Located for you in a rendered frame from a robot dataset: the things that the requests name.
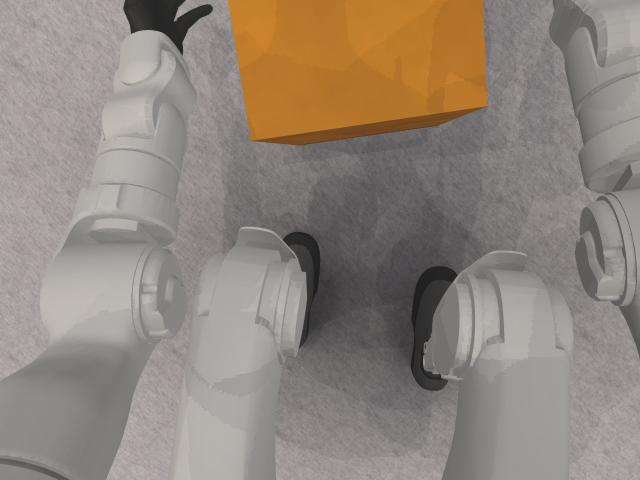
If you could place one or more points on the left robot forearm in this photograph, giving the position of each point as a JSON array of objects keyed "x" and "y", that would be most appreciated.
[{"x": 132, "y": 194}]

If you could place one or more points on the right robot forearm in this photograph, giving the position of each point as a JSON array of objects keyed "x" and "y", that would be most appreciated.
[{"x": 600, "y": 41}]

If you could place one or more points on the robot left upper arm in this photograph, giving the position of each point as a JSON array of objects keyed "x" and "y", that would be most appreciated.
[{"x": 105, "y": 307}]

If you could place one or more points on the left robot foot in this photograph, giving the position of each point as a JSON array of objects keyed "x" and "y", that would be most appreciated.
[{"x": 307, "y": 251}]

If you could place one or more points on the carton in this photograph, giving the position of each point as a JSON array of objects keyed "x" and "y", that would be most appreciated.
[{"x": 322, "y": 70}]

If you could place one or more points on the right robot thigh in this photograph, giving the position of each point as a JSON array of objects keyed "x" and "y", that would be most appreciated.
[{"x": 513, "y": 413}]

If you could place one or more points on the robot right upper arm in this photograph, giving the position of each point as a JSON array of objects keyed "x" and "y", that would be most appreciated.
[{"x": 608, "y": 253}]

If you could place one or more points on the robot left hand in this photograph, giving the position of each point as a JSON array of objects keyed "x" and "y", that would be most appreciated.
[{"x": 159, "y": 15}]

